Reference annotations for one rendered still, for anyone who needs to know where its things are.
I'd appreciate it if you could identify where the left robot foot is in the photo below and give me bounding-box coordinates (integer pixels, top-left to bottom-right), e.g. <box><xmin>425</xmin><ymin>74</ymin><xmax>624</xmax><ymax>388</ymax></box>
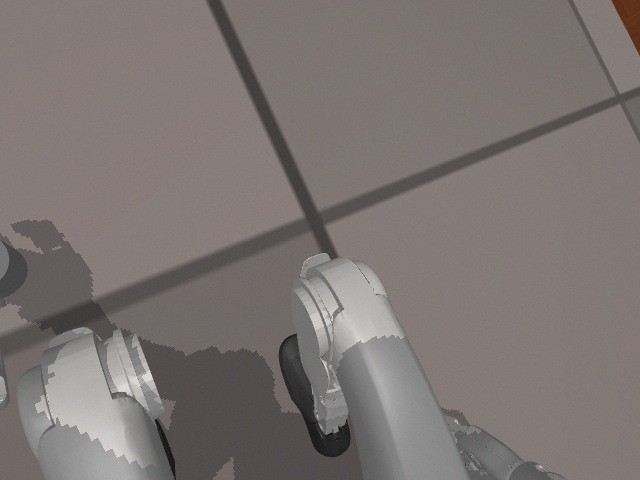
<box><xmin>155</xmin><ymin>419</ymin><xmax>176</xmax><ymax>480</ymax></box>

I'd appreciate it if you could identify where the right robot arm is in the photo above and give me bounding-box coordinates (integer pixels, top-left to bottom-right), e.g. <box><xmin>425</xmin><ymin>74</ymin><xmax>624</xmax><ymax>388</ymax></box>
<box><xmin>509</xmin><ymin>461</ymin><xmax>567</xmax><ymax>480</ymax></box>

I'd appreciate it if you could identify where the tin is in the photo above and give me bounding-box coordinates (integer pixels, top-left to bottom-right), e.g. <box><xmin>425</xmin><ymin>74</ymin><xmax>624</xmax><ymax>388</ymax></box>
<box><xmin>0</xmin><ymin>240</ymin><xmax>28</xmax><ymax>298</ymax></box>

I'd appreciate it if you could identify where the right robot hand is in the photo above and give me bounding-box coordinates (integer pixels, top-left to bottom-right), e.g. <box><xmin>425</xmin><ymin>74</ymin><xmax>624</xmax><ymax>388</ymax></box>
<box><xmin>444</xmin><ymin>415</ymin><xmax>525</xmax><ymax>480</ymax></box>

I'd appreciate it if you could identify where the right robot foot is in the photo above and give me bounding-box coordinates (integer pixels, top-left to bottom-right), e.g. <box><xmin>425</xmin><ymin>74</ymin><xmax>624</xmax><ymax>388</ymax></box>
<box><xmin>279</xmin><ymin>334</ymin><xmax>350</xmax><ymax>457</ymax></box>

